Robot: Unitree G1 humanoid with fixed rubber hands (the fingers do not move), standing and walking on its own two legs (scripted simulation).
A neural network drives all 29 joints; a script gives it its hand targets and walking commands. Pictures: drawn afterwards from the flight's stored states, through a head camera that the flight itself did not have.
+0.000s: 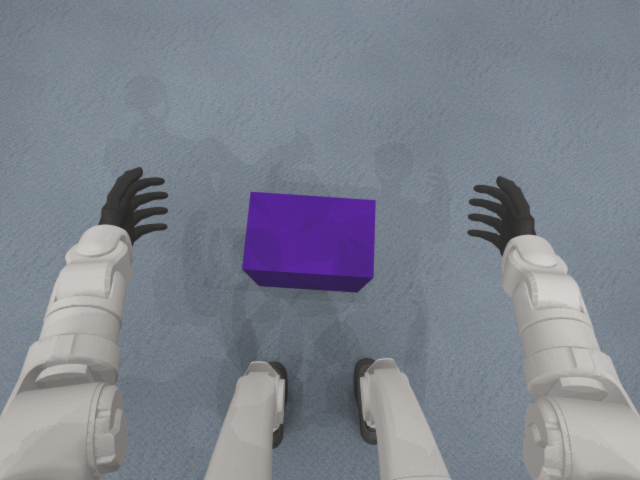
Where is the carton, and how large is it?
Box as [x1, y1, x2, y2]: [242, 192, 375, 291]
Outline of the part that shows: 250,193 242,269 258,285 357,291 373,277 375,200 261,192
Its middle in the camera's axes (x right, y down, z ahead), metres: -0.03 +0.02 +0.95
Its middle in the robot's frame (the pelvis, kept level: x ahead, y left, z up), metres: +0.50 +0.01 -0.54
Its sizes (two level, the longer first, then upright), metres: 0.273 0.171 0.274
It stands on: the floor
